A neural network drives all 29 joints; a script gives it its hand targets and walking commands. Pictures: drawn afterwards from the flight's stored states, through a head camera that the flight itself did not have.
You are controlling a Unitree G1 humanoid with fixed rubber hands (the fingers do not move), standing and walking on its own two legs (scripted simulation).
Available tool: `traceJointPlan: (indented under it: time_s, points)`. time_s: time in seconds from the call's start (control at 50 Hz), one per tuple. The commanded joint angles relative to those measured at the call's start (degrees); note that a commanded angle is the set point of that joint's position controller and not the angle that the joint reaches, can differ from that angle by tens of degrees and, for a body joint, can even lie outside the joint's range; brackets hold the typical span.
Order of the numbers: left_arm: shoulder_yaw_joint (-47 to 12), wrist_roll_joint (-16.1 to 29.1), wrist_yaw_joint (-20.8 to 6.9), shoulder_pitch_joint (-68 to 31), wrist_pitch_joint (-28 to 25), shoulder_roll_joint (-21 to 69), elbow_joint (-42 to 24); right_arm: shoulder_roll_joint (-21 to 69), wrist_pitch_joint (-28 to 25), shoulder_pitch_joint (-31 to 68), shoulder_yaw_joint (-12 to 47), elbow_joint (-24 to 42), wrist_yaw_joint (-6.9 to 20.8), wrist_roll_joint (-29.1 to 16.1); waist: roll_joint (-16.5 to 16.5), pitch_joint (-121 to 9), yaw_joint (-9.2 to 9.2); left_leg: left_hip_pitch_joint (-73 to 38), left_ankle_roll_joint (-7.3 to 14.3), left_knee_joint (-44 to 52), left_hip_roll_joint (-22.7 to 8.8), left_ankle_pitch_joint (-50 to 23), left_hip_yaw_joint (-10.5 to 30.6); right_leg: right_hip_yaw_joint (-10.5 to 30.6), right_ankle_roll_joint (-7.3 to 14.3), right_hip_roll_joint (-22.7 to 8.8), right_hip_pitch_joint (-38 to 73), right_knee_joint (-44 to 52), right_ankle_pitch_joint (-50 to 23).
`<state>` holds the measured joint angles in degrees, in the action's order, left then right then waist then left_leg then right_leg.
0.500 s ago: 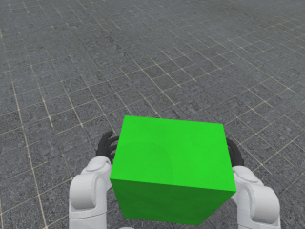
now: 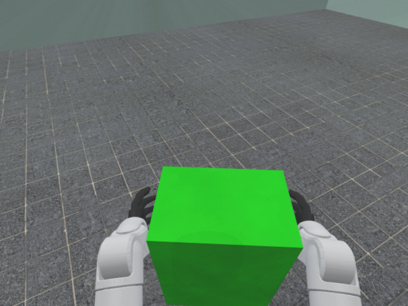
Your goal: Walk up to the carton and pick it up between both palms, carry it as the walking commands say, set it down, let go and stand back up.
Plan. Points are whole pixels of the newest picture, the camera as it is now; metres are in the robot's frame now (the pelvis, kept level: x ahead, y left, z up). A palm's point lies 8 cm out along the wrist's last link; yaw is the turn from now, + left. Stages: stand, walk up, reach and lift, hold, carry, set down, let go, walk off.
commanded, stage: carry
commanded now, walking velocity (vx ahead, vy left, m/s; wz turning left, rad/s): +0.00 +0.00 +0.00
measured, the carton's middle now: (218, 244) +0.25 +0.01 +0.01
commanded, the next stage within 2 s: none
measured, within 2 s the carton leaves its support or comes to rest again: neither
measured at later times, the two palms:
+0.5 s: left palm (158, 224) +0.26 +0.13 +0.05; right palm (317, 234) +0.26 -0.17 +0.05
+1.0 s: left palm (161, 238) +0.22 +0.12 +0.07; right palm (338, 264) +0.19 -0.19 +0.07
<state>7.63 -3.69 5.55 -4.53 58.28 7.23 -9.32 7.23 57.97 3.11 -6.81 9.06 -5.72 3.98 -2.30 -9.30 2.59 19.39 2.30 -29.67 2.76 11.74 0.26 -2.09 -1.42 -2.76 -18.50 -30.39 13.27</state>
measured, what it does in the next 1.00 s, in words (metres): stands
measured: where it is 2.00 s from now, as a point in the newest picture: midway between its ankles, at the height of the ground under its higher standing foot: outside the picture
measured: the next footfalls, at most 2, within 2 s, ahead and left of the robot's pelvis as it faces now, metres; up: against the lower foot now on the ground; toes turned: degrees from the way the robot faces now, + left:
right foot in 1.46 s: -0.20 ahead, -0.15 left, +0.00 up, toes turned -17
left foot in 1.68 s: -0.15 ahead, +0.15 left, +0.00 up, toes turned -35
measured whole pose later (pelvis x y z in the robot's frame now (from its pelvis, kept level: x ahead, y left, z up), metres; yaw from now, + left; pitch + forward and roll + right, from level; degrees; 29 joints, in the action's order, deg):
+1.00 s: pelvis -0.03 -0.02 -0.02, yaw -6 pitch +4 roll +1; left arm 4.6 -0.3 6.7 1.2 64.2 7.4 -30.8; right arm 7.5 64.5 -2.5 -3.5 31.2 -7.1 1.5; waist -1.9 -2.8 1.3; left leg 28.3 0.7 -39.4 -2.5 14.6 -6.0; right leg 1.1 0.3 0.4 -29.6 -39.7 13.0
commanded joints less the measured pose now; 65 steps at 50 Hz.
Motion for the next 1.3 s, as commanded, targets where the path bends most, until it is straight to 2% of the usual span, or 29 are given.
traceJointPlan:
  time_s: [0.0, 0.06, 0.1, 0.14, 0.22, 0.26, 0.3, 0.32, 0.34, 0.46, 0.52, 0.56, 0.58, 0.62, 0.64, 0.68, 0.74, 0.84, 0.9, 0.94, 0.98, 1.04, 1.08, 1.14, 1.18, 1.2, 1.22, 1.24, 1.28]
  points:
    - [-32.0, 10.5, -7.8, -31.0, -4.1, 40.2, -0.8, 37.2, -4.6, 30.7, 27.0, 5.2, 6.2, -6.9, 3.3, -8.2, -2.21, 0.7, 1.3, 10.1, -9.7, 11.8, 8.2, 2.7, 1.9, -3.5, 1.7, 4.6, 4.6]
    - [-32.2, 11.9, -8.2, -29.8, -6.8, 42.4, -3.9, 40.8, -6.5, 31.7, 30.5, 8.8, 6.6, -9.5, -2.0, -9.2, -2.46, -1.1, 0.9, 6.5, -8.4, 5.8, 6.5, 3.5, 1.6, -4.4, 1.4, 6.5, 5.0]
    - [-33.9, 13.5, -8.0, -32.6, -8.0, 44.2, -10.5, 43.1, -7.5, 35.4, 33.3, 15.6, 6.9, -12.6, -0.9, -10.4, -2.45, -0.7, 0.9, 6.2, -8.2, 4.7, 6.7, 3.3, 1.7, -4.6, 1.7, 6.3, 5.7]
    - [-31.0, 11.0, -7.9, -30.0, -8.8, 41.7, -5.5, 41.4, -8.2, 33.8, 31.8, 11.1, 7.1, -11.4, -1.4, -12.0, -2.47, -0.6, 1.2, 6.0, -8.4, 6.2, 6.9, 3.2, 1.9, -4.5, 2.6, 6.3, 7.3]
    - [-33.1, 11.8, -6.2, -25.4, -8.0, 41.7, -13.5, 41.5, -7.3, 31.2, 35.2, 18.9, 6.6, -15.0, 1.3, -15.0, -2.43, -2.3, 1.1, 4.8, -8.2, 0.0, 5.7, 2.6, 2.7, -5.1, 4.8, 4.9, 1.0]
    - [-30.7, 9.4, -6.1, -24.0, -7.9, 38.5, -7.9, 37.9, -7.2, 29.2, 32.1, 13.1, 6.7, -12.4, 3.2, -15.5, -2.39, -3.1, 1.0, 4.1, -8.0, -3.4, 4.7, 2.8, 2.9, -5.6, 5.2, 4.8, -1.1]
    - [-32.8, 10.7, -5.5, -23.8, -7.7, 38.4, -13.4, 38.6, -6.7, 26.7, 33.3, 15.1, 6.5, -13.4, 3.1, -16.5, -2.52, -4.2, 1.1, 3.1, -8.4, -7.2, 4.4, 2.4, 2.6, -5.9, 5.6, 4.4, -3.4]
    - [-30.1, 8.3, -5.8, -22.1, -8.2, 35.3, -7.1, 35.4, -7.1, 24.7, 30.4, 8.5, 6.8, -10.7, 2.6, -16.1, -2.61, -4.2, 0.7, 2.7, -8.3, -8.1, 4.3, 2.3, 2.4, -5.8, 5.5, 4.6, -4.2]
    - [-32.3, 10.0, -5.7, -24.9, -8.3, 37.0, -11.7, 37.2, -6.9, 25.2, 31.6, 10.6, 6.8, -11.6, 3.3, -15.0, -2.62, -3.8, 0.9, 2.9, -8.2, -7.2, 4.4, 3.1, 2.7, -6.2, 5.2, 4.8, -4.5]
    - [-29.9, 8.1, -6.8, -24.5, -9.5, 36.4, -3.2, 34.9, -8.7, 27.7, 29.7, 6.0, 7.1, -8.8, 1.0, -11.5, -2.68, -2.3, 0.4, 3.5, -8.5, -5.0, 4.5, 3.1, 2.9, -5.7, 3.9, 5.9, -2.2]
    - [-31.5, 10.0, -6.9, -28.3, -10.3, 37.4, -6.5, 35.9, -9.5, 28.5, 29.4, 7.9, 6.8, -9.1, 2.9, -10.6, -2.76, -1.6, 0.4, 3.3, -8.5, -5.3, 4.8, 2.2, 2.4, -5.7, 4.1, 5.4, -2.2]
    - [-30.0, 9.1, -7.1, -25.5, -10.2, 37.1, -2.8, 35.8, -9.4, 27.4, 29.6, 5.7, 6.6, -8.5, 0.2, -10.9, -2.75, -1.7, 0.5, 2.7, -8.5, -5.2, 4.7, 2.2, 2.2, -5.6, 4.3, 5.7, -2.7]
    - [-31.2, 10.3, -6.8, -26.5, -10.5, 38.4, -6.7, 37.4, -9.6, 28.6, 31.0, 9.3, 6.6, -10.2, 0.5, -11.6, -2.73, -2.2, 0.6, 2.6, -8.5, -5.8, 4.7, 2.1, 2.5, -5.6, 4.9, 5.6, -3.1]
    - [-28.6, 7.7, -7.1, -24.8, -11.1, 35.1, -0.6, 34.0, -10.2, 26.8, 28.0, 3.1, 6.9, -7.4, 1.0, -11.4, -2.71, -2.7, 0.3, 2.5, -8.1, -5.8, 4.2, 2.4, 2.4, -5.8, 4.9, 5.7, -3.8]
    - [-30.7, 9.7, -7.2, -26.8, -11.6, 36.8, -5.5, 36.0, -10.7, 27.7, 29.8, 7.4, 6.9, -9.2, 1.1, -11.8, -2.78, -2.0, 0.3, 2.6, -8.3, -5.3, 4.6, 2.3, 2.6, -5.8, 5.4, 5.5, -2.3]
    - [-44.0, 19.8, -5.9, -29.4, -7.6, 49.8, -29.5, 48.1, -6.9, 32.2, 43.2, 32.2, 6.0, -19.4, 0.3, -11.4, -2.54, -2.1, -0.9, -0.6, -10.1, -14.0, 3.3, 3.8, 1.8, -6.9, 3.3, 3.3, -13.3]
    - [-42.6, 17.7, -4.7, -20.4, -1.0, 46.6, -23.3, 44.7, -0.9, 22.7, 40.9, 26.6, 4.7, -17.1, 1.6, -16.7, -2.24, -5.8, -0.6, -6.1, -11.4, -26.2, 1.2, 4.2, 1.6, -6.6, 3.1, -3.2, -28.6]
    - [-43.1, 19.1, -4.4, -12.1, 5.5, 42.6, -27.8, 41.3, 5.0, 12.7, 39.2, 28.9, 3.1, -15.8, 3.7, -18.0, -2.16, -6.2, -0.7, -8.4, -14.1, -33.7, 0.3, 7.3, 1.9, -5.1, 0.6, -8.5, -31.7]
    - [-43.9, 19.8, -4.6, -14.2, 7.1, 43.2, -29.1, 42.1, 6.3, 13.7, 39.3, 29.5, 3.2, -15.7, 4.3, -15.3, -2.07, -5.3, -0.3, -6.5, -16.2, -30.8, 1.0, 8.7, 1.3, -4.2, -2.8, -8.6, -24.2]
    - [-44.3, 20.2, -5.0, -15.2, 7.6, 44.1, -30.1, 43.1, 6.6, 15.0, 39.6, 30.6, 3.5, -16.2, 4.9, -12.2, -1.91, -3.3, -0.3, -3.5, -16.9, -20.1, 1.7, 10.7, 0.9, -3.3, -6.4, -5.4, -13.9]
    - [-44.5, 20.7, -5.5, -17.4, 7.1, 46.1, -31.7, 45.5, 6.3, 18.3, 41.3, 33.2, 4.0, -17.3, 0.6, -9.0, -1.71, -1.0, -0.8, -2.2, -16.1, -7.1, 2.0, 15.0, 1.5, -3.6, -8.8, -0.5, -7.8]
    - [-45.1, 21.3, -5.7, -19.7, 6.0, 47.8, -33.6, 48.0, 5.3, 21.3, 42.7, 36.7, 4.5, -19.1, -6.1, -9.1, -1.79, 3.5, -3.3, -3.5, -10.5, 13.0, 0.6, 24.1, 4.2, -7.1, -6.8, 7.4, -6.3]
    - [-44.2, 20.4, -5.6, -17.0, 5.7, 48.5, -32.7, 48.9, 5.1, 21.8, 44.0, 38.1, 4.9, -20.3, -11.9, -10.5, -1.97, -1.0, -4.6, -12.0, -6.3, 15.5, -0.8, 31.0, 6.1, -9.9, -12.1, 14.5, -0.7]
    - [-44.2, 19.0, -5.2, -15.2, 5.6, 47.7, -33.1, 49.7, 5.1, 20.0, 44.4, 35.6, 5.5, -21.2, -5.9, -13.5, -2.33, -10.5, -3.2, -7.5, -6.8, 9.4, 0.4, 26.0, 2.4, -7.1, -17.1, 17.0, 6.2]
    - [-44.5, 18.5, -5.1, -15.2, 5.9, 47.2, -33.5, 50.2, 5.2, 17.9, 43.7, 33.4, 5.5, -20.9, -1.3, -14.4, -2.98, -14.6, 0.1, 5.4, -9.4, 13.2, 1.9, 15.7, -5.4, 1.2, -17.8, 13.5, 8.2]
    - [-44.8, 18.1, -4.9, -14.9, 6.0, 46.5, -33.1, 49.0, 5.4, 16.2, 42.7, 32.2, 5.4, -20.3, 9.1, -14.4, -3.26, -8.9, 4.0, 14.8, -19.7, 19.1, 12.0, 11.3, -6.0, 5.9, -15.8, -2.4, 14.5]
    - [-45.7, 18.3, -4.9, -14.2, 6.3, 46.4, -32.6, 48.6, 5.8, 15.1, 42.3, 30.1, 5.3, -19.9, 21.4, -13.3, -2.41, 1.9, 7.5, 20.7, -31.2, 20.1, 16.4, 3.1, -3.0, 8.0, -10.0, -23.9, 14.5]
    - [-47.1, 19.1, -5.2, -17.3, 6.4, 46.2, -33.5, 48.3, 6.0, 14.3, 41.3, 28.8, 5.6, -19.6, 24.1, -10.2, -1.58, 11.3, 7.8, 23.7, -34.9, 22.6, 13.3, 3.4, -1.5, 4.4, -8.7, -35.4, 16.8]
    - [-43.6, 18.8, -5.3, -13.6, 6.6, 47.5, -29.8, 47.1, 6.4, 18.9, 42.0, 32.4, 5.8, -20.8, 14.9, -9.2, 1.74, 17.6, -0.4, 21.8, -29.7, 19.4, -1.2, 5.3, 2.3, 2.2, -3.1, -41.7, 12.6]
